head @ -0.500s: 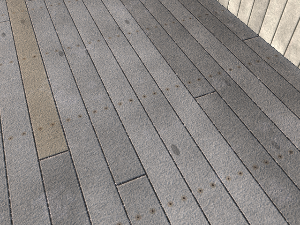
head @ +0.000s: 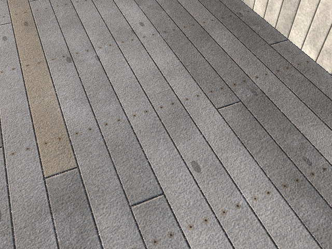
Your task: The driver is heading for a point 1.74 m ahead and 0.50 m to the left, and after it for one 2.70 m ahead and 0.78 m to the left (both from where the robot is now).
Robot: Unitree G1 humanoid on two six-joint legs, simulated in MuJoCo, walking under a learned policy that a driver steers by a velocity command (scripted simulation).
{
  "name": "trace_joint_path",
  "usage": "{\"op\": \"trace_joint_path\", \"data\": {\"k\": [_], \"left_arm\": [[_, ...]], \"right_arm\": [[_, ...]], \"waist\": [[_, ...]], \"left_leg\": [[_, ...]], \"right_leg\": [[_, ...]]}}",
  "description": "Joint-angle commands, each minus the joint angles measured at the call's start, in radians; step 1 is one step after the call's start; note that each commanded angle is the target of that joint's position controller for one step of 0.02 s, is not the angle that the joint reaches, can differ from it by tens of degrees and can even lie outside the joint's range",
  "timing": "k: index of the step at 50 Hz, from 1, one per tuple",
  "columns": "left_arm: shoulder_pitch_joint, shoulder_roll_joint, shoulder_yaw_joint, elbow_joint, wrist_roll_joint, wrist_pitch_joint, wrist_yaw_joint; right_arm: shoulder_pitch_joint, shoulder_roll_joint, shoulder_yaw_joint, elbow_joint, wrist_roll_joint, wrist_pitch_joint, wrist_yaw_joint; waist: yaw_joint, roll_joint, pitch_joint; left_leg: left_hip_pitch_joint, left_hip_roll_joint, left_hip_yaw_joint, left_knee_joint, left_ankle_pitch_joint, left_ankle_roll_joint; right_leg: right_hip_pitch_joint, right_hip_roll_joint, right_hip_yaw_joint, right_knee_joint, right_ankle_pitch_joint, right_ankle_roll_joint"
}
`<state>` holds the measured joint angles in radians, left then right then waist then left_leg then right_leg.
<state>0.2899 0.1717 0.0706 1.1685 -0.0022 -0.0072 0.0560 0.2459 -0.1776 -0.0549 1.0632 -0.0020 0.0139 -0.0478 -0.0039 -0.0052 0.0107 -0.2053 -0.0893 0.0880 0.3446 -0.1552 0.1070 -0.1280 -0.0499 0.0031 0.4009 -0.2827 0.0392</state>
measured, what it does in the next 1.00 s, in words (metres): lifts its left foot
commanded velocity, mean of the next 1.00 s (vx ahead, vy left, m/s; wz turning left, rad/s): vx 0.10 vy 0.00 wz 0.00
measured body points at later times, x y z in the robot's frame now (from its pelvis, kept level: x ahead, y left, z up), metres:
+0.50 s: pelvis +0.01 +0.00 +0.00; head +0.02 +0.00 +0.45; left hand -0.03 +0.24 -0.16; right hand +0.02 -0.24 -0.15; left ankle +0.02 +0.05 -0.74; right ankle -0.04 -0.14 -0.74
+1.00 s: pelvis +0.08 -0.01 -0.01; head +0.09 -0.01 +0.44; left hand -0.06 +0.23 -0.14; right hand +0.16 -0.26 -0.15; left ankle +0.08 +0.11 -0.66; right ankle -0.04 -0.14 -0.74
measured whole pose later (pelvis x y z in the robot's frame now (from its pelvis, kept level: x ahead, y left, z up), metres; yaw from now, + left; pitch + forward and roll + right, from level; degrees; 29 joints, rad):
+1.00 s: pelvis +0.08 -0.01 -0.01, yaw +0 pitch +3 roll +0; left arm 0.57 0.17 0.09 1.14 -0.02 -0.09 0.04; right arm 0.25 -0.22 -0.07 0.96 0.04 -0.06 0.00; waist 0.04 0.01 -0.03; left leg -0.60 0.02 0.03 1.15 -0.41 0.07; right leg -0.03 -0.02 -0.03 0.36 -0.38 0.02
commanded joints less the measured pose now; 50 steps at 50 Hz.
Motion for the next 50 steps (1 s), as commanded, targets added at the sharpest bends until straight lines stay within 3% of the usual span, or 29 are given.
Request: {"op": "trace_joint_path", "data": {"k": [1, 30, 31, 32, 34, 36, 38, 39, 40, 41, 42, 43, 44, 45, 46, 48, 50], "left_arm": [[0.082, 0.09, 0.013, -0.007, -0.001, -0.004, 0.003], [0.154, 0.079, 0.016, -0.024, -0.003, -0.007, 0.005], [0.168, 0.069, 0.014, -0.017, -0.002, -0.005, 0.007], [0.185, -0.035, -0.029, -0.005, 0.045, 0.005, 0.002], [0.141, 0.017, -0.019, -0.039, 0.054, 0.009, -0.003], [0.147, 0.023, -0.024, -0.053, 0.05, 0.001, -0.011], [0.187, 0.007, -0.03, -0.051, 0.046, -0.016, -0.02], [0.163, 0.119, 0.014, -0.058, -0.038, -0.031, 0.005], [0.226, 0.106, 0.01, -0.047, -0.033, -0.043, 0.008], [0.295, 0.075, 0.01, -0.027, -0.024, -0.052, 0.008], [0.37, 0.083, 0.017, -0.009, -0.019, -0.06, 0.008], [0.455, 0.133, 0.036, 0.013, -0.022, -0.065, 0.007], [0.439, 0.184, 0.056, 0.0, -0.029, -0.075, 0.004], [0.432, 0.157, 0.053, -0.009, -0.013, -0.085, 0.002], [0.399, 0.136, 0.046, -0.024, -0.01, -0.096, -0.002], [0.333, 0.104, 0.031, -0.053, -0.02, -0.096, -0.019], [0.284, 0.076, 0.016, -0.084, -0.012, -0.079, -0.024]], "right_arm": [[0.047, -0.092, -0.016, -0.029, 0.001, -0.005, -0.004], [0.092, -0.084, -0.022, -0.055, 0.004, -0.002, -0.006], [0.103, -0.076, -0.019, -0.05, 0.004, -0.002, -0.008], [0.171, -0.001, 0.014, -0.021, -0.043, -0.014, 0.002], [0.132, -0.088, -0.005, -0.026, -0.029, -0.014, 0.005], [0.129, -0.113, -0.012, -0.033, -0.02, -0.014, 0.009], [0.126, -0.109, -0.015, -0.034, -0.011, -0.015, 0.018], [0.052, -0.197, -0.047, -0.075, 0.052, -0.026, 0.004], [0.036, -0.177, -0.043, -0.087, 0.06, -0.033, 0.002], [-0.004, -0.138, -0.037, -0.109, 0.055, -0.042, 0.003], [-0.038, -0.094, -0.028, -0.131, 0.051, -0.053, 0.007], [-0.065, -0.05, -0.019, -0.152, 0.048, -0.071, 0.014], [-0.073, -0.043, -0.012, -0.165, 0.038, -0.09, 0.021], [-0.066, -0.075, -0.019, -0.164, 0.033, -0.093, 0.03], [-0.037, -0.08, -0.021, -0.162, 0.044, -0.094, 0.039], [-0.037, -0.074, -0.018, -0.164, 0.042, -0.094, 0.054], [-0.103, -0.059, -0.009, -0.193, 0.032, -0.099, 0.064]], "waist": [[0.0, 0.0, 0.021], [0.001, -0.006, 0.039], [0.002, -0.002, 0.02], [-0.026, -0.02, -0.017], [-0.016, 0.06, 0.088], [-0.011, 0.079, 0.117], [0.011, 0.067, 0.133], [0.027, 0.067, 0.182], [0.051, 0.043, 0.151], [0.081, 0.011, 0.145], [0.105, -0.059, 0.14], [0.125, -0.198, 0.134], [0.116, -0.282, 0.161], [0.106, -0.209, 0.158], [0.064, -0.134, 0.148], [0.028, -0.064, 0.146], [0.028, -0.051, 0.168]], "left_leg": [[0.103, 0.151, -0.162, -0.068, 0.092, -0.029], [0.106, 0.147, -0.158, -0.053, 0.128, -0.024], [0.109, 0.145, -0.161, -0.069, 0.027, -0.022], [0.117, 0.185, -0.193, -0.134, -0.205, -0.026], [0.046, 0.189, -0.257, -0.183, -0.448, 0.003], [0.034, 0.236, -0.312, -0.21, -0.565, 0.053], [-0.049, 0.253, -0.327, -0.221, -0.586, 0.076], [-0.081, 0.236, -0.33, -0.183, -0.548, 0.086], [-0.12, 0.234, -0.312, -0.156, -0.525, 0.091], [-0.182, 0.2, -0.265, -0.109, -0.481, 0.076], [-0.275, 0.126, -0.17, 0.019, -0.42, 0.041], [-0.422, 0.029, -0.035, 0.251, -0.334, -0.012], [-0.569, 0.033, -0.005, 0.447, -0.305, -0.026], [-0.695, 0.092, -0.087, 0.68, -0.389, -0.034], [-0.778, 0.136, -0.142, 0.826, -0.364, -0.032], [-0.87, 0.19, -0.153, 0.936, -0.289, -0.035], [-0.799, 0.224, -0.119, 0.798, -0.205, -0.06]], "right_leg": [[-0.126, -0.03, 0.025, -0.064, 0.059, -0.031], [-0.128, -0.033, 0.026, -0.064, 0.058, -0.029], [-0.118, -0.026, 0.017, -0.063, 0.016, -0.03], [-0.076, -0.026, 0.032, -0.074, -0.08, -0.043], [-0.138, 0.033, -0.037, 0.03, -0.195, -0.06], [-0.178, 0.049, -0.071, 0.083, -0.199, -0.083], [-0.098, 0.046, -0.07, 0.067, -0.165, -0.113], [-0.156, 0.002, -0.048, 0.073, -0.098, -0.133], [-0.097, -0.001, -0.033, 0.057, -0.127, -0.156], [-0.033, -0.017, -0.001, 0.015, -0.15, -0.178], [0.048, -0.064, 0.092, -0.058, -0.223, -0.211], [0.171, -0.168, 0.268, -0.16, -0.297, -0.258], [0.235, -0.318, 0.469, -0.203, -0.191, -0.306], [0.269, -0.385, 0.534, -0.199, -0.098, -0.324], [0.297, -0.388, 0.504, -0.186, -0.04, -0.307], [0.299, -0.348, 0.374, -0.2, 0.062, -0.258], [0.19, -0.27, 0.226, -0.256, 0.099, -0.204]]}}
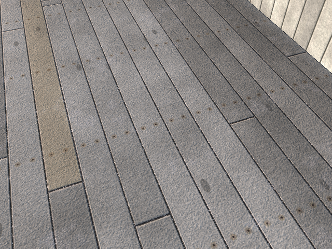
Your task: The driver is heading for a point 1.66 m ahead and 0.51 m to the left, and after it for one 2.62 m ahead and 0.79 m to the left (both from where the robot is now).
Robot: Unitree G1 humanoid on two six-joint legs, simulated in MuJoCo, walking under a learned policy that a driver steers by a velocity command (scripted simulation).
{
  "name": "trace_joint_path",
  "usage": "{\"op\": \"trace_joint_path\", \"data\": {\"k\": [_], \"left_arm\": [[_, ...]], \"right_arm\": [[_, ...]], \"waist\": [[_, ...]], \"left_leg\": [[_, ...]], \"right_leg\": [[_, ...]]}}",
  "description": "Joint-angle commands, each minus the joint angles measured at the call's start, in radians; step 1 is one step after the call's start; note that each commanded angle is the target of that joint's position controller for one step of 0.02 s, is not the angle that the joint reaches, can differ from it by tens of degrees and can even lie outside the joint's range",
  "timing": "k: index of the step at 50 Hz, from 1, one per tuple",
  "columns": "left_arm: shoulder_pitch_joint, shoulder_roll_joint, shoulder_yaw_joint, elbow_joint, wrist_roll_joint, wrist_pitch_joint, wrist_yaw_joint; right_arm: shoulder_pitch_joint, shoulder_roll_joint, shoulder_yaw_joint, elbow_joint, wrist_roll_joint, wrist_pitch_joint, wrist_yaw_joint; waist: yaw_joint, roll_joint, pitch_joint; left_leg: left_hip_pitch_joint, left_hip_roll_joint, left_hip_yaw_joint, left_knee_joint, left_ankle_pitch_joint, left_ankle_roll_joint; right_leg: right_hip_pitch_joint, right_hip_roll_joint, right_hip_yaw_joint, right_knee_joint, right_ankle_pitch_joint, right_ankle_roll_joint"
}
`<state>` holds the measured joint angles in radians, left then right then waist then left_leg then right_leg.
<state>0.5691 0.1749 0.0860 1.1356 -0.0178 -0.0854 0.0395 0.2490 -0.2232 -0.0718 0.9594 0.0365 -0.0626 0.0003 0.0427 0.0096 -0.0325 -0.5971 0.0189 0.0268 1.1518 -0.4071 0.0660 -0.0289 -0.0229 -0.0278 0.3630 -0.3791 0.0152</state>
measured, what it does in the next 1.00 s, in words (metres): climbs: left foot, then right foot 0.15 m higher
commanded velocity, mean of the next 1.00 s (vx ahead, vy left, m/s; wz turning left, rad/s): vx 0.36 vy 0.00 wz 0.20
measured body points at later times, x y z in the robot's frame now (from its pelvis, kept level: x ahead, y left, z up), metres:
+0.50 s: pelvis +0.24 +0.07 +0.01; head +0.27 +0.08 +0.46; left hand +0.48 +0.20 -0.07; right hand +0.08 -0.12 -0.12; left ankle +0.14 +0.17 -0.73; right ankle +0.39 -0.06 -0.45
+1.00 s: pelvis +0.45 +0.06 +0.16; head +0.46 +0.07 +0.61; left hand +0.50 +0.34 +0.03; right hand +0.69 -0.12 +0.06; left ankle +0.52 +0.21 -0.55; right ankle +0.43 -0.04 -0.59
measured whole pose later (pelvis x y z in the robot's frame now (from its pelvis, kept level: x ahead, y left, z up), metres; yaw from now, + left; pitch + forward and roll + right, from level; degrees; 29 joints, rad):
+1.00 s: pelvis +0.45 +0.06 +0.16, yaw +13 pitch +3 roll -2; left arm 0.18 0.24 0.05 0.90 0.06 -0.15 0.01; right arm 0.08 -0.23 -0.03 0.78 -0.04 -0.09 0.10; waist 0.03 0.02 -0.03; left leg -0.61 0.10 0.01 0.80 -0.18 -0.01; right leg -0.14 -0.02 -0.32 0.35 -0.25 -0.03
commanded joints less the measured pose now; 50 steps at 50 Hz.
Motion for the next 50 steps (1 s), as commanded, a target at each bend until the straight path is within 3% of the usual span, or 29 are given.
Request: {"op": "trace_joint_path", "data": {"k": [1, 3, 6, 9, 10, 11, 12, 14, 17, 19, 22, 24, 25, 27, 28, 29, 30, 31, 32, 33, 34, 35, 37, 38, 40, 42, 44, 47, 50], "left_arm": [[-0.024, 0.084, 0.0, -0.073, 0.011, 0.006, -0.005], [-0.031, 0.139, 0.009, -0.107, 0.022, 0.036, -0.004], [-0.025, 0.204, 0.013, -0.132, 0.002, 0.031, -0.001], [-0.118, 0.174, -0.008, -0.151, -0.01, 0.005, -0.022], [-0.182, 0.068, -0.037, -0.196, 0.037, -0.023, -0.032], [-0.015, -0.021, -0.045, -0.14, -0.019, -0.054, -0.037], [-0.088, 0.016, -0.031, -0.169, -0.059, -0.058, -0.034], [-0.324, -0.009, -0.05, -0.272, -0.062, -0.034, -0.027], [-0.348, -0.1, -0.102, -0.362, -0.044, 0.027, -0.058], [-0.367, -0.122, -0.133, -0.431, -0.046, 0.048, -0.052], [-0.497, -0.088, -0.168, -0.56, -0.005, 0.032, -0.051], [-0.624, -0.041, -0.187, -0.63, 0.021, 0.01, -0.063], [-0.673, -0.033, -0.178, -0.635, 0.031, -0.001, -0.06], [-0.654, 0.009, -0.157, -0.641, 0.016, -0.014, -0.043], [-0.594, 0.043, -0.139, -0.629, 0.001, -0.013, -0.052], [-0.405, -0.004, -0.146, -0.524, 0.017, 0.029, -0.045], [-0.276, 0.03, -0.129, -0.502, 0.03, 0.031, -0.041], [-0.076, 0.2, -0.086, -0.413, 0.086, 0.056, -0.049], [0.093, 0.315, -0.049, -0.406, 0.128, 0.083, -0.073], [0.04, 0.268, -0.055, -0.353, 0.141, 0.047, -0.087], [-0.171, 0.195, -0.062, -0.324, 0.089, 0.01, -0.113], [-0.32, 0.096, -0.084, -0.292, 0.063, -0.016, -0.119], [-0.493, -0.099, -0.126, -0.26, 0.077, -0.03, -0.112], [-0.531, -0.122, -0.136, -0.258, 0.077, -0.042, -0.097], [-0.588, -0.012, -0.1, -0.282, 0.063, -0.067, -0.054], [-0.538, 0.093, -0.082, -0.29, 0.085, -0.092, -0.01], [-0.474, 0.186, -0.051, -0.281, 0.08, -0.1, 0.013], [-0.362, 0.282, 0.007, -0.258, 0.068, -0.083, -0.016], [-0.425, 0.264, 0.03, -0.308, 0.074, -0.07, -0.031]], "right_arm": [[-0.141, 0.0, 0.017, -0.104, -0.016, -0.024, 0.024], [-0.108, 0.067, 0.045, -0.093, -0.019, -0.014, 0.046], [-0.074, -0.046, 0.011, -0.12, -0.016, -0.004, 0.031], [0.3, -0.177, -0.058, -0.01, -0.008, -0.012, 0.013], [0.355, -0.233, -0.046, 0.039, -0.03, 0.005, -0.009], [0.42, -0.243, -0.038, 0.026, -0.08, 0.015, -0.011], [0.399, -0.204, -0.032, 0.044, -0.076, 0.021, -0.007], [0.317, -0.057, 0.012, 0.081, -0.053, 0.026, 0.015], [0.227, 0.05, 0.061, 0.109, -0.063, 0.036, 0.024], [0.206, 0.041, 0.08, 0.116, -0.066, 0.035, 0.014], [0.131, 0.012, 0.1, 0.085, -0.058, 0.028, 0.004], [0.192, -0.023, 0.101, 0.074, -0.035, 0.011, -0.021], [0.264, -0.041, 0.095, 0.085, -0.007, -0.006, -0.023], [0.361, -0.139, 0.075, 0.113, -0.002, 0.002, -0.029], [0.389, -0.174, 0.069, 0.115, -0.027, 0.018, -0.037], [0.338, -0.202, 0.035, 0.088, -0.056, 0.007, -0.03], [0.311, -0.204, 0.022, 0.078, -0.057, -0.002, -0.016], [0.516, -0.044, 0.052, 0.121, -0.273, -0.046, 0.116], [0.384, -0.098, -0.004, 0.013, -0.143, -0.048, 0.149], [0.204, -0.13, -0.034, -0.01, -0.053, -0.06, 0.151], [0.139, -0.029, -0.01, -0.043, -0.049, -0.071, 0.118], [0.119, 0.027, 0.014, -0.069, -0.088, -0.062, 0.083], [0.151, 0.103, 0.059, -0.081, -0.1, -0.019, 0.062], [0.17, 0.084, 0.053, -0.078, -0.105, -0.003, 0.059], [0.134, 0.024, 0.037, -0.095, -0.072, -0.011, 0.083], [0.031, -0.058, 0.013, -0.123, -0.077, -0.038, 0.109], [-0.044, -0.059, 0.016, -0.16, -0.074, -0.053, 0.118], [-0.149, -0.029, 0.039, -0.22, -0.066, -0.041, 0.106], [-0.096, -0.049, 0.037, -0.216, -0.082, -0.026, 0.078]], "waist": [[-0.014, -0.068, 0.214], [-0.009, -0.128, 0.154], [-0.065, -0.188, 0.08], [-0.288, -0.157, -0.088], [-0.232, 0.173, -0.078], [-0.189, 0.245, -0.261], [-0.185, 0.154, -0.167], [-0.148, 0.036, 0.019], [-0.035, 0.063, 0.158], [0.006, 0.078, 0.224], [0.05, 0.012, 0.262], [0.031, 0.019, 0.132], [-0.007, 0.013, 0.041], [0.027, 0.131, -0.069], [0.066, 0.22, -0.102], [0.076, 0.171, -0.105], [0.132, 0.237, -0.172], [0.11, -0.011, -0.456], [0.206, -0.305, -0.479], [0.173, -0.169, -0.184], [0.061, -0.091, -0.02], [-0.029, -0.011, -0.053], [-0.142, 0.078, -0.023], [-0.172, 0.066, -0.009], [-0.167, -0.007, -0.041], [-0.131, -0.08, -0.083], [-0.088, -0.071, -0.077], [-0.028, -0.061, -0.025], [-0.045, -0.073, -0.02]], "left_leg": [[-0.301, 0.11, -0.027, -0.121, 0.133, -0.032], [0.008, 0.041, 0.088, -0.193, 0.165, -0.038], [0.196, -0.037, 0.121, -0.305, 0.198, 0.01], [0.805, -0.019, 0.073, -0.717, 0.53, 0.061], [0.942, 0.214, -0.224, -0.738, 0.943, 0.073], [0.986, 0.434, -0.533, -0.733, 1.175, 0.256], [0.923, 0.456, -0.551, -0.818, 0.897, 0.315], [0.756, 0.378, -0.408, -0.888, 0.362, 0.212], [0.429, 0.292, -0.227, -0.963, 0.098, 0.134], [0.284, 0.297, -0.175, -1.026, 0.031, 0.118], [0.105, 0.192, -0.006, -1.04, 0.072, 0.066], [-0.084, 0.158, 0.029, -1.229, 0.2, 0.122], [-0.02, 0.169, 0.007, -1.276, 0.405, 0.144], [0.386, 0.17, 0.029, -1.078, 1.272, 0.135], [0.601, 0.211, -0.015, -0.951, 1.653, 0.117], [0.751, 0.215, 0.026, -0.71, 1.819, 0.098], [0.723, 0.236, 0.001, -0.484, 1.786, 0.067], [0.327, 0.166, -0.123, -0.212, 1.171, 0.083], [-0.013, -0.158, -0.252, 0.447, 0.23, 0.029], [-0.229, -0.133, -0.413, 0.795, 0.333, 0.048], [-0.287, -0.094, -0.336, 0.91, 0.307, 0.06], [-0.277, -0.06, -0.27, 0.901, 0.252, 0.098], [-0.198, 0.04, -0.244, 0.712, 0.276, 0.126], [-0.192, 0.072, -0.222, 0.567, 0.255, 0.103], [-0.135, 0.091, -0.165, 0.326, 0.231, 0.024], [0.009, 0.108, -0.049, 0.12, 0.253, -0.065], [0.065, 0.095, -0.009, -0.062, 0.269, -0.097], [-0.002, 0.093, -0.025, -0.347, 0.217, -0.097], [-0.034, 0.097, -0.063, -0.429, 0.214, -0.072]], "right_leg": [[-0.006, -0.248, 0.182, -0.225, 0.251, -0.162], [-0.184, -0.192, 0.068, -0.189, 0.479, -0.158], [-0.117, -0.203, 0.044, -0.049, 1.022, -0.138], [-0.314, -0.074, -0.008, 0.544, 0.97, -0.035], [-0.609, 0.033, 0.007, 1.0, -0.084, -0.009], [-0.681, 0.119, 0.245, 1.33, -0.16, -0.02], [-0.843, 0.093, 0.224, 1.463, -0.13, -0.018], [-1.081, -0.009, 0.076, 1.689, -0.096, -0.078], [-1.214, -0.048, 0.094, 1.862, -0.033, -0.137], [-1.302, -0.021, 0.132, 1.966, -0.031, -0.127], [-1.304, -0.022, 0.1, 1.698, 0.136, -0.085], [-0.852, -0.071, -0.117, 1.271, 0.27, -0.069], [-0.612, -0.064, -0.18, 1.171, 0.274, -0.08], [-0.537, 0.027, -0.233, 0.999, 0.032, -0.105], [-0.554, 0.071, -0.228, 0.9, -0.104, -0.117], [-0.603, 0.131, -0.204, 0.774, -0.194, -0.149], [-0.438, 0.098, -0.057, 0.649, -0.117, -0.185], [0.1, -0.186, 0.424, 0.475, 0.697, -0.435], [0.139, -0.434, 1.059, 0.102, 0.711, -0.604], [-0.148, -0.392, 0.94, 0.068, 0.425, -0.48], [-0.363, -0.364, 0.699, 0.088, 0.273, -0.429], [-0.406, -0.332, 0.497, 0.098, 0.268, -0.388], [-0.51, -0.278, 0.264, 0.019, 0.31, -0.276], [-0.511, -0.256, 0.178, -0.014, 0.342, -0.248], [-0.469, -0.168, -0.027, -0.058, 0.345, -0.202], [-0.41, -0.139, -0.166, -0.117, 0.574, -0.185], [-0.32, -0.14, -0.232, -0.114, 0.701, -0.169], [-0.073, -0.259, -0.182, -0.088, 0.881, -0.247], [0.056, -0.351, -0.134, -0.08, 0.846, -0.278]]}}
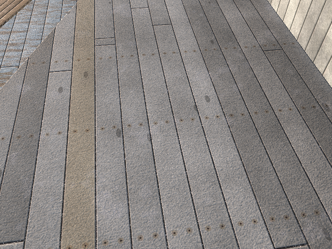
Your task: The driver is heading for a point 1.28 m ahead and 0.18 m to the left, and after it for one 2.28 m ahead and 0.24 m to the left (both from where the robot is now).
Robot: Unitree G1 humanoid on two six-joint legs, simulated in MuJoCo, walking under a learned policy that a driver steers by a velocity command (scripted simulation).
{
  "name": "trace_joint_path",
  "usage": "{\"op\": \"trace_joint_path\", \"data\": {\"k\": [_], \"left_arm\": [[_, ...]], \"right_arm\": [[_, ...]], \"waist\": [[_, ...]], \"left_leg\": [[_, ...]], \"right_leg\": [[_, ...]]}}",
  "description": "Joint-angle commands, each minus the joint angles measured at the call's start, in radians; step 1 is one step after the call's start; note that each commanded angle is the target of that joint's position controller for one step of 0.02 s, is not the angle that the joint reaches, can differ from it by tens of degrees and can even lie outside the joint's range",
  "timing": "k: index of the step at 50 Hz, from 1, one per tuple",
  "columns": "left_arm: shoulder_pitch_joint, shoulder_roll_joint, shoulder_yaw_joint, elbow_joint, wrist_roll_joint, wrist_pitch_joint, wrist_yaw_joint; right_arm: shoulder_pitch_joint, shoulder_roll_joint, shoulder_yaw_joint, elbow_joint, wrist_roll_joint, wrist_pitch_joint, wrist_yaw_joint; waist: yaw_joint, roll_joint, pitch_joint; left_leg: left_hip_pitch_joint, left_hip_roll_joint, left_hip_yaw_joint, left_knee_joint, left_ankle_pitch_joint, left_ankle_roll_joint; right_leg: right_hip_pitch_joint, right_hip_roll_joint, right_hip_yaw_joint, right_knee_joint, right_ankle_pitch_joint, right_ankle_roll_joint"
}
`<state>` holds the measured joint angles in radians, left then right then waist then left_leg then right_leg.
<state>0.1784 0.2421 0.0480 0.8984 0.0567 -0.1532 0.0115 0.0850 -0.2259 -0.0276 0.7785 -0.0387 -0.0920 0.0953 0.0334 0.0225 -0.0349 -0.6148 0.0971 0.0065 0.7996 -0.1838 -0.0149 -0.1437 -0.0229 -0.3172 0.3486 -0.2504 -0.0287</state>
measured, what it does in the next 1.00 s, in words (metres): walks ahead, turning left: left foot, then right foot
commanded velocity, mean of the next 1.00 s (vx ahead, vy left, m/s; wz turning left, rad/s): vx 0.23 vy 0.00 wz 0.32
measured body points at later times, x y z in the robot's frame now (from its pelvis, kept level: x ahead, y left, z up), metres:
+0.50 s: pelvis +0.07 +0.01 -0.01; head +0.11 +0.04 +0.44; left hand +0.11 +0.30 -0.13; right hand +0.30 -0.20 -0.09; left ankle +0.08 +0.14 -0.74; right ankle +0.09 -0.12 -0.71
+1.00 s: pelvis +0.22 +0.04 -0.01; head +0.26 +0.03 +0.43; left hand +0.08 +0.26 -0.13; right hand +0.55 -0.05 -0.07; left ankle +0.32 +0.19 -0.72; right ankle +0.08 -0.12 -0.74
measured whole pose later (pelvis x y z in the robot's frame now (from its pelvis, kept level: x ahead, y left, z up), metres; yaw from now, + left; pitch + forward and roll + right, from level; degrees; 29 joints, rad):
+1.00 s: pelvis +0.22 +0.04 -0.01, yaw +18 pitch +2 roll +1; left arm 0.49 0.23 0.03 0.89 -0.02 -0.06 0.01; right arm -0.03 -0.21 -0.05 0.58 0.03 -0.06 0.07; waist 0.12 0.02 0.04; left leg -0.55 0.00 0.07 0.58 -0.11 0.08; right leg 0.13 -0.03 -0.05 0.26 -0.43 0.00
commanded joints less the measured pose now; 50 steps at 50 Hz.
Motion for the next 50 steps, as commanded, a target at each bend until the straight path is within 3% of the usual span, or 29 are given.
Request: {"op": "trace_joint_path", "data": {"k": [1, 3, 5, 6, 7, 8, 9, 10, 11, 12, 14, 18, 19, 20, 22, 25, 27, 28, 29, 30, 31, 32, 33, 34, 36, 41, 46, 48, 50], "left_arm": [[-0.048, 0.187, 0.07, -0.085, 0.002, 0.005, 0.003], [-0.06, 0.172, 0.07, -0.106, -0.003, 0.02, 0.025], [-0.024, 0.155, 0.065, -0.107, -0.036, 0.039, 0.027], [0.043, 0.109, 0.057, -0.123, -0.042, 0.043, 0.023], [-0.066, 0.202, 0.073, -0.173, -0.094, 0.075, 0.034], [-0.132, 0.147, 0.047, -0.213, -0.083, 0.078, 0.022], [-0.143, 0.128, 0.043, -0.217, -0.096, 0.083, 0.0], [-0.144, 0.079, 0.027, -0.218, -0.084, 0.094, -0.003], [-0.149, 0.08, 0.026, -0.223, -0.068, 0.103, 0.003], [-0.155, 0.098, 0.034, -0.225, -0.058, 0.108, 0.013], [-0.107, 0.119, 0.042, -0.233, -0.055, 0.12, 0.022], [-0.087, 0.089, 0.025, -0.229, -0.059, 0.137, 0.042], [0.121, 0.117, 0.008, -0.154, 0.002, 0.121, -0.003], [0.126, 0.134, 0.02, -0.149, 0.016, 0.118, -0.017], [0.076, 0.131, 0.008, -0.173, 0.014, 0.12, -0.03], [0.086, 0.1, -0.007, -0.183, -0.007, 0.089, -0.041], [0.154, 0.097, -0.003, -0.162, -0.017, 0.044, -0.048], [0.209, 0.093, -0.002, -0.154, -0.012, 0.021, -0.047], [0.201, 0.19, 0.028, -0.192, -0.092, 0.036, -0.022], [0.205, 0.346, 0.073, -0.163, -0.08, 0.05, -0.026], [0.204, 0.295, 0.07, -0.165, -0.066, 0.051, -0.022], [0.209, 0.213, 0.049, -0.156, -0.061, 0.053, -0.021], [0.214, 0.169, 0.035, -0.155, -0.061, 0.057, -0.018], [0.219, 0.139, 0.023, -0.142, -0.07, 0.059, -0.013], [0.267, 0.086, 0.004, -0.115, -0.065, 0.06, -0.003], [0.32, 0.119, 0.008, -0.078, -0.058, 0.071, 0.008], [0.333, 0.162, 0.021, -0.06, -0.074, 0.077, 0.001], [0.321, 0.176, 0.027, -0.049, -0.08, 0.081, -0.001], [0.295, 0.209, 0.04, -0.043, -0.088, 0.084, 0.005]], "right_arm": [[0.064, -0.058, -0.012, -0.042, -0.01, 0.001, -0.023], [0.039, -0.079, -0.024, -0.059, -0.002, -0.011, -0.027], [0.051, -0.125, -0.05, -0.054, 0.015, -0.035, -0.036], [0.084, -0.214, -0.082, -0.058, 0.005, -0.048, -0.06], [0.144, -0.377, -0.138, -0.068, 0.056, 0.021, -0.074], [0.226, -0.34, -0.122, -0.084, 0.049, 0.041, -0.078], [0.223, -0.314, -0.112, -0.087, 0.044, 0.045, -0.075], [0.174, -0.289, -0.113, -0.111, 0.055, 0.052, -0.08], [0.118, -0.243, -0.103, -0.129, 0.076, 0.065, -0.084], [0.073, -0.19, -0.085, -0.148, 0.075, 0.073, -0.091], [0.028, -0.209, -0.089, -0.188, 0.045, 0.083, -0.096], [0.047, -0.234, -0.1, -0.206, 0.048, 0.09, -0.114], [0.119, -0.187, -0.084, -0.204, -0.026, 0.005, -0.093], [0.101, -0.175, -0.084, -0.201, -0.006, -0.029, -0.085], [0.093, -0.2, -0.084, -0.189, 0.013, -0.053, -0.086], [0.059, -0.18, -0.07, -0.204, 0.034, -0.04, -0.087], [0.037, -0.178, -0.062, -0.197, 0.038, -0.015, -0.073], [0.056, -0.133, -0.05, -0.188, 0.027, -0.007, -0.07], [0.079, -0.059, -0.027, -0.2, 0.066, 0.028, -0.076], [0.054, -0.082, -0.037, -0.266, 0.078, 0.018, -0.075], [0.006, -0.128, -0.045, -0.263, 0.091, 0.011, -0.084], [-0.019, -0.15, -0.052, -0.251, 0.085, 0.016, -0.084], [-0.002, -0.123, -0.048, -0.233, 0.073, 0.025, -0.082], [-0.013, -0.117, -0.047, -0.235, 0.071, 0.028, -0.078], [-0.048, -0.095, -0.045, -0.248, 0.065, 0.027, -0.071], [-0.161, -0.033, -0.03, -0.279, 0.069, 0.02, -0.05], [-0.253, -0.046, -0.037, -0.3, 0.078, 0.013, -0.028], [-0.239, -0.057, -0.045, -0.303, 0.075, 0.01, -0.022], [-0.114, -0.106, -0.072, -0.273, 0.068, 0.011, -0.031]], "waist": [[-0.036, -0.088, -0.02], [-0.036, -0.078, -0.027], [-0.046, -0.02, -0.074], [-0.014, 0.096, -0.183], [-0.073, 0.225, -0.095], [-0.114, 0.154, -0.245], [-0.107, 0.034, -0.285], [-0.087, 0.004, -0.253], [-0.068, -0.021, -0.176], [-0.044, 0.007, -0.136], [-0.002, 0.074, -0.143], [-0.012, 0.114, -0.185], [-0.029, 0.181, -0.174], [-0.024, 0.145, -0.097], [-0.046, 0.106, -0.054], [-0.061, 0.097, -0.059], [-0.017, 0.035, -0.036], [0.002, 0.009, -0.057], [-0.006, 0.039, -0.144], [-0.051, -0.168, 0.0], [-0.013, -0.087, 0.063], [-0.002, -0.036, 0.089], [-0.001, -0.063, 0.083], [0.009, -0.109, 0.119], [0.027, -0.138, 0.116], [0.066, -0.142, 0.129], [0.088, -0.147, 0.177], [0.059, -0.157, 0.157], [-0.03, -0.18, 0.057]], "left_leg": [[-0.008, 0.012, -0.042, -0.094, -0.029, 0.022], [0.042, -0.022, -0.015, -0.173, -0.033, 0.057], [0.231, -0.102, 0.028, -0.374, 0.223, 0.125], [0.449, -0.036, -0.083, -0.337, 0.694, 0.23], [0.667, 0.137, -0.389, -0.23, 1.033, 0.362], [0.813, 0.246, -0.55, -0.307, 1.217, 0.439], [0.797, 0.229, -0.472, -0.307, 1.114, 0.39], [0.728, 0.181, -0.395, -0.316, 0.909, 0.332], [0.616, 0.144, -0.362, -0.352, 0.708, 0.286], [0.515, 0.114, -0.338, -0.379, 0.62, 0.264], [0.418, 0.097, -0.341, -0.412, 0.565, 0.278], [0.373, 0.071, -0.339, -0.4, 0.475, 0.244], [0.293, 0.113, -0.387, -0.518, 0.117, 0.28], [0.246, 0.103, -0.426, -0.546, -0.172, 0.251], [0.228, 0.088, -0.45, -0.546, -0.339, 0.198], [0.263, 0.084, -0.467, -0.473, -0.411, 0.191], [0.207, 0.024, -0.443, -0.366, -0.477, 0.205], [0.141, -0.039, -0.411, -0.231, -0.451, 0.177], [0.09, -0.146, -0.153, 0.089, -0.334, 0.072], [-0.22, -0.194, -0.104, 0.188, -0.395, 0.047], [-0.323, -0.124, -0.161, 0.315, -0.347, 0.043], [-0.348, -0.094, -0.163, 0.356, -0.264, 0.046], [-0.344, -0.07, -0.129, 0.37, -0.201, 0.044], [-0.345, -0.054, -0.108, 0.34, -0.129, 0.041], [-0.278, -0.046, -0.047, 0.298, -0.022, 0.035], [-0.178, -0.057, 0.026, 0.027, 0.108, 0.036], [-0.072, -0.084, 0.066, -0.171, 0.106, 0.057], [0.014, -0.11, 0.08, -0.22, 0.063, 0.09], [0.209, -0.155, 0.099, -0.272, 0.058, 0.132]], "right_leg": [[0.193, -0.356, 0.151, -0.054, 0.669, -0.223], [0.213, -0.335, 0.119, -0.008, 0.548, -0.177], [0.187, -0.262, 0.079, 0.128, 0.45, -0.111], [0.1, -0.17, 0.009, 0.294, 0.272, -0.022], [-0.376, 0.004, -0.025, 0.709, 0.15, 0.117], [-0.548, 0.064, 0.176, 0.961, -0.436, 0.13], [-0.562, 0.019, 0.319, 1.033, -0.423, 0.09], [-0.575, -0.003, 0.352, 1.003, -0.348, 0.073], [-0.581, -0.021, 0.37, 0.919, -0.287, 0.069], [-0.533, -0.028, 0.372, 0.869, -0.248, 0.069], [-0.46, 0.001, 0.362, 0.79, -0.2, 0.079], [-0.357, 0.037, 0.354, 0.56, -0.136, 0.083], [-0.319, -0.016, 0.355, 0.666, -0.022, 0.111], [-0.328, -0.032, 0.362, 0.658, -0.049, 0.111], [-0.323, -0.032, 0.328, 0.576, -0.127, 0.098], [-0.228, -0.026, 0.292, 0.375, -0.188, 0.072], [-0.079, 0.011, 0.235, 0.176, -0.108, 0.035], [0.034, -0.037, 0.32, 0.129, -0.126, -0.017], [0.088, -0.298, 0.657, -0.031, 0.089, -0.108], [0.141, -0.441, 0.988, -0.123, 0.167, -0.268], [0.149, -0.455, 1.0, -0.127, 0.083, -0.303], [0.166, -0.392, 0.86, -0.099, 0.055, -0.256], [0.178, -0.324, 0.752, -0.107, 0.031, -0.214], [0.174, -0.284, 0.675, -0.136, 0.062, -0.19], [0.164, -0.228, 0.549, -0.163, 0.2, -0.159], [0.19, -0.183, 0.413, -0.178, 0.315, -0.131], [0.199, -0.224, 0.397, -0.172, 0.367, -0.151], [0.216, -0.235, 0.384, -0.114, 0.559, -0.146], [0.232, -0.224, 0.35, 0.046, 0.878, -0.124]]}}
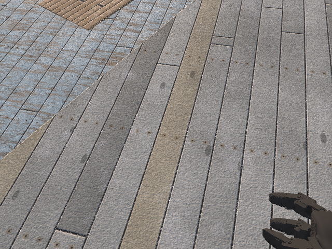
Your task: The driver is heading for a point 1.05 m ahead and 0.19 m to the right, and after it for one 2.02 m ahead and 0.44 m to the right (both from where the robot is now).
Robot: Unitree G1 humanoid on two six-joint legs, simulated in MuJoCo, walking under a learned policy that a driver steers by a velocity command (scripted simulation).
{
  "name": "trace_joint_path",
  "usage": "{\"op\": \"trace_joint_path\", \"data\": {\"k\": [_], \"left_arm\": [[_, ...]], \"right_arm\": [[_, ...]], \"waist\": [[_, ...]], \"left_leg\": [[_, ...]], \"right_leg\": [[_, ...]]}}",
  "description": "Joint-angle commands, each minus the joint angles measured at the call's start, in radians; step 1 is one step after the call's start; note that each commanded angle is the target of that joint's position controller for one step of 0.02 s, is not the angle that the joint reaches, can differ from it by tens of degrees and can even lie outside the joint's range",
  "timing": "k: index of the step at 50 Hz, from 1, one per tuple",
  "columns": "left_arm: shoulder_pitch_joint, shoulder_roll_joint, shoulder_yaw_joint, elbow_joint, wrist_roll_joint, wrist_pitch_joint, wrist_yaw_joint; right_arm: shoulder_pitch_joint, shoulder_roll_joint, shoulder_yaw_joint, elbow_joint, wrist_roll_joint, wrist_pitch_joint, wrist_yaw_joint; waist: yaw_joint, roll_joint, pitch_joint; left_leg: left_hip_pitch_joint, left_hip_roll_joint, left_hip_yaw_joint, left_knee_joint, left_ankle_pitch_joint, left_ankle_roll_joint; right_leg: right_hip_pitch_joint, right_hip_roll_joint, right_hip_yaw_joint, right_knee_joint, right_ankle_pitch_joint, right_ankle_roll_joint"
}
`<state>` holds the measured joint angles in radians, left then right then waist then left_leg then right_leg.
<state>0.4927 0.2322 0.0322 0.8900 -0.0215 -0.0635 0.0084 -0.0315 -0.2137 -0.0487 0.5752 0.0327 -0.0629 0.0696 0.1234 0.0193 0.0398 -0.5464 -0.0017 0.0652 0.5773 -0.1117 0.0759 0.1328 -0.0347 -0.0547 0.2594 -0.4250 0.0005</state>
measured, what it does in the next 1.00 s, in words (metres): walks ahead: left foot, then right foot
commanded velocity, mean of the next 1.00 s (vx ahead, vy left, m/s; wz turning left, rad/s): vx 0.49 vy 0.00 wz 0.01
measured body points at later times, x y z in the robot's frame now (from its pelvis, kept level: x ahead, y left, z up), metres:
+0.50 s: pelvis +0.25 -0.02 +0.01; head +0.28 -0.02 +0.46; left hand +0.48 +0.21 -0.07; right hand +0.26 -0.30 -0.12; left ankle +0.14 +0.11 -0.73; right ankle +0.42 -0.15 -0.70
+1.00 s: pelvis +0.51 -0.06 +0.02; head +0.53 -0.07 +0.47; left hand +0.52 +0.22 -0.11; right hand +0.72 -0.29 -0.08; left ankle +0.69 +0.11 -0.68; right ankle +0.42 -0.15 -0.73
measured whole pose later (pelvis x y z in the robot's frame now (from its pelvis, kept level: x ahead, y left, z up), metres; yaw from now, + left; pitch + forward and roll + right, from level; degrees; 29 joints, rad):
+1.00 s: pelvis +0.51 -0.06 +0.02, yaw +0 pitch +2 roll -1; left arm 0.36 0.26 0.05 0.87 -0.01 -0.08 -0.01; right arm 0.07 -0.25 -0.05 0.74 0.01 -0.06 0.02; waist 0.08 0.05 0.00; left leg -0.65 0.10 -0.03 0.62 0.05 0.01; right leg -0.01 0.05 -0.06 0.22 -0.25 -0.05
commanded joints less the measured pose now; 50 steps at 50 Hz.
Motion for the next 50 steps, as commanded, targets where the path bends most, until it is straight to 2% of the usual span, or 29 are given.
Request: {"op": "trace_joint_path", "data": {"k": [1, 2, 3, 4, 5, 6, 7, 8, 9, 12, 15, 18, 21, 23, 25, 26, 27, 28, 29, 30, 31, 32, 33, 34, 36, 38, 41, 45, 50], "left_arm": [[-0.038, 0.218, 0.057, -0.037, -0.01, -0.004, 0.011], [-0.067, 0.2, 0.052, -0.063, 0.0, -0.009, 0.015], [0.002, 0.063, 0.012, -0.106, 0.016, -0.028, 0.012], [-0.023, 0.119, 0.019, -0.099, -0.002, -0.057, -0.001], [-0.131, 0.168, 0.038, -0.132, -0.028, -0.063, -0.008], [-0.19, 0.163, 0.035, -0.144, -0.024, -0.065, -0.007], [-0.2, 0.148, 0.037, -0.14, -0.006, -0.061, -0.004], [-0.175, 0.139, 0.042, -0.129, 0.005, -0.047, -0.002], [-0.14, 0.119, 0.04, -0.124, 0.004, -0.032, -0.004], [-0.185, 0.102, 0.037, -0.141, 0.009, -0.01, 0.002], [-0.304, 0.095, 0.031, -0.174, 0.022, -0.014, 0.0], [-0.417, 0.076, 0.02, -0.198, 0.015, -0.027, -0.014], [-0.501, 0.083, 0.019, -0.227, 0.002, -0.032, -0.033], [-0.53, 0.1, 0.023, -0.247, 0.001, -0.035, -0.046], [-0.501, 0.123, 0.031, -0.248, 0.003, -0.038, -0.054], [-0.441, 0.14, 0.042, -0.235, 0.005, -0.039, -0.052], [-0.309, 0.177, 0.063, -0.194, 0.009, -0.039, -0.044], [-0.13, 0.249, 0.085, -0.158, 0.02, -0.039, -0.034], [-0.059, 0.348, 0.105, -0.143, 0.037, -0.036, -0.034], [-0.036, 0.263, 0.084, -0.147, 0.02, -0.036, -0.039], [-0.099, 0.212, 0.066, -0.155, 0.017, -0.037, -0.037], [-0.161, 0.185, 0.057, -0.165, 0.019, -0.034, -0.036], [-0.219, 0.165, 0.05, -0.165, 0.027, -0.033, -0.038], [-0.25, 0.139, 0.041, -0.169, 0.035, -0.039, -0.04], [-0.261, 0.138, 0.043, -0.158, 0.03, -0.05, -0.04], [-0.247, 0.156, 0.049, -0.14, 0.026, -0.056, -0.033], [-0.205, 0.173, 0.054, -0.115, 0.021, -0.049, -0.02], [-0.149, 0.189, 0.056, -0.084, 0.011, -0.038, -0.012], [-0.08, 0.203, 0.061, -0.039, 0.006, -0.016, -0.01]], "right_arm": [[0.156, -0.153, -0.071, -0.024, -0.004, -0.016, -0.016], [0.345, -0.198, -0.088, 0.021, -0.016, -0.01, -0.035], [0.435, -0.289, -0.097, 0.044, -0.045, -0.012, -0.045], [0.447, -0.221, -0.079, 0.053, -0.039, -0.014, -0.045], [0.372, -0.176, -0.063, 0.065, -0.026, -0.014, -0.044], [0.31, -0.145, -0.052, 0.068, -0.021, -0.015, -0.041], [0.257, -0.129, -0.046, 0.07, -0.028, -0.019, -0.035], [0.224, -0.11, -0.04, 0.071, -0.036, -0.026, -0.03], [0.214, -0.118, -0.042, 0.079, -0.036, -0.032, -0.027], [0.232, -0.143, -0.047, 0.116, -0.033, -0.051, -0.031], [0.289, -0.169, -0.051, 0.143, -0.031, -0.048, -0.048], [0.339, -0.198, -0.056, 0.16, -0.022, -0.037, -0.06], [0.396, -0.222, -0.061, 0.186, -0.012, -0.024, -0.063], [0.409, -0.228, -0.064, 0.199, -0.008, -0.012, -0.066], [0.402, -0.238, -0.069, 0.206, -0.006, -0.001, -0.071], [0.385, -0.241, -0.068, 0.208, -0.005, 0.005, -0.073], [0.383, -0.221, -0.06, 0.209, -0.009, 0.01, -0.075], [0.392, -0.171, -0.038, 0.191, -0.027, 0.01, -0.079], [0.5, -0.067, -0.007, 0.162, -0.027, -0.01, -0.076], [0.484, -0.129, -0.017, 0.181, -0.016, -0.031, -0.072], [0.399, -0.192, -0.034, 0.16, 0.006, -0.04, -0.067], [0.328, -0.189, -0.03, 0.144, 0.002, -0.042, -0.069], [0.29, -0.18, -0.031, 0.135, -0.015, -0.038, -0.073], [0.3, -0.174, -0.037, 0.138, -0.021, -0.026, -0.075], [0.34, -0.145, -0.034, 0.153, -0.019, -0.004, -0.075], [0.303, -0.134, -0.031, 0.146, -0.024, 0.006, -0.079], [0.211, -0.119, -0.026, 0.127, -0.029, 0.004, -0.077], [0.085, -0.098, -0.017, 0.102, -0.023, -0.007, -0.064], [-0.047, -0.094, -0.01, 0.058, -0.013, -0.021, -0.037]], "waist": [[-0.204, -0.163, -0.11], [-0.284, -0.12, -0.231], [-0.226, 0.156, -0.388], [-0.248, 0.208, -0.458], [-0.229, 0.153, -0.259], [-0.195, 0.07, -0.156], [-0.153, 0.013, -0.101], [-0.113, 0.017, -0.074], [-0.086, 0.056, -0.073], [-0.074, 0.043, -0.021], [-0.108, 0.023, 0.008], [-0.154, 0.021, 0.013], [-0.189, 0.032, 0.019], [-0.191, 0.042, 0.025], [-0.166, 0.06, 0.005], [-0.125, 0.069, -0.024], [-0.064, 0.053, -0.104], [-0.001, -0.027, -0.254], [-0.048, -0.297, -0.361], [-0.015, -0.286, -0.424], [-0.017, -0.207, -0.289], [-0.037, -0.125, -0.208], [-0.07, -0.082, -0.142], [-0.105, -0.096, -0.116], [-0.137, -0.114, -0.104], [-0.141, -0.088, -0.076], [-0.118, -0.066, -0.049], [-0.07, -0.076, -0.012], [-0.023, -0.08, 0.033]], "left_leg": [[0.357, -0.068, 0.046, -0.096, 0.052, 0.074], [0.682, 0.062, -0.097, -0.051, 0.064, 0.125], [1.017, 0.351, -0.58, -0.104, -0.083, 0.265], [0.989, 0.415, -0.841, -0.267, -0.232, 0.313], [0.841, 0.365, -0.681, -0.296, -0.248, 0.26], [0.683, 0.318, -0.529, -0.316, -0.186, 0.22], [0.541, 0.271, -0.443, -0.347, -0.113, 0.192], [0.441, 0.231, -0.373, -0.383, -0.065, 0.172], [0.372, 0.231, -0.348, -0.416, -0.056, 0.184], [0.281, 0.211, -0.257, -0.467, -0.015, 0.192], [0.302, 0.191, -0.196, -0.473, 0.048, 0.176], [0.327, 0.175, -0.14, -0.464, 0.064, 0.143], [0.421, 0.211, -0.148, -0.427, 0.036, 0.134], [0.49, 0.244, -0.163, -0.387, 0.034, 0.121], [0.534, 0.266, -0.178, -0.334, 0.091, 0.101], [0.542, 0.252, -0.161, -0.263, 0.218, 0.084], [0.526, 0.198, -0.117, -0.095, 0.366, 0.058], [0.372, 0.142, -0.062, 0.191, 0.249, 0.017], [-0.061, -0.038, -0.029, 0.579, -0.244, -0.064], [-0.199, -0.035, -0.179, 0.739, -0.45, -0.063], [-0.283, 0.02, -0.18, 0.788, -0.385, -0.05], [-0.263, 0.072, -0.147, 0.752, -0.294, -0.042], [-0.218, 0.105, -0.138, 0.681, -0.228, -0.04], [-0.15, 0.133, -0.146, 0.634, -0.185, -0.038], [-0.085, 0.139, -0.139, 0.583, -0.15, -0.05], [-0.117, 0.143, -0.134, 0.511, -0.088, -0.065], [-0.173, 0.145, -0.13, 0.343, 0.057, -0.082], [-0.153, 0.116, -0.1, 0.129, 0.195, -0.079], [-0.171, 0.084, -0.074, -0.012, 0.149, -0.059]], "right_leg": [[-0.106, -0.184, 0.055, 0.301, 1.122, -0.133], [-0.339, -0.157, 0.049, 0.546, 0.902, -0.106], [-0.721, 0.022, 0.053, 0.938, 0.134, -0.048], [-0.841, 0.051, 0.202, 1.081, -0.139, -0.05], [-0.926, -0.008, 0.178, 1.106, -0.065, -0.05], [-0.907, -0.055, 0.146, 1.068, 0.027, -0.052], [-0.855, -0.084, 0.133, 1.015, 0.089, -0.044], [-0.792, -0.112, 0.14, 0.977, 0.135, -0.039], [-0.743, -0.123, 0.141, 0.957, 0.148, -0.026], [-0.769, -0.137, 0.126, 0.866, 0.217, 0.008], [-0.828, -0.138, 0.116, 0.684, 0.393, 0.023], [-0.775, -0.098, 0.076, 0.476, 0.52, 0.022], [-0.77, -0.075, 0.069, 0.369, 0.505, 0.015], [-0.776, -0.064, 0.076, 0.315, 0.438, -0.008], [-0.716, -0.045, 0.064, 0.278, 0.355, -0.036], [-0.628, -0.018, 0.037, 0.249, 0.327, -0.056], [-0.455, 0.017, 0.007, 0.227, 0.322, -0.084], [-0.162, -0.103, 0.132, 0.269, 0.391, -0.14], [0.191, -0.336, 0.611, 0.169, 0.208, -0.296], [0.237, -0.364, 0.817, 0.053, 0.073, -0.323], [0.142, -0.337, 0.667, 0.054, 0.064, -0.276], [0.001, -0.296, 0.529, 0.047, 0.142, -0.248], [-0.138, -0.259, 0.446, 0.018, 0.225, -0.236], [-0.232, -0.229, 0.389, -0.016, 0.283, -0.226], [-0.304, -0.206, 0.32, -0.067, 0.351, -0.238], [-0.318, -0.195, 0.26, -0.101, 0.404, -0.242], [-0.273, -0.186, 0.201, -0.123, 0.452, -0.229], [-0.228, -0.164, 0.139, -0.132, 0.438, -0.199], [-0.105, -0.208, 0.14, -0.079, 0.457, -0.2]]}}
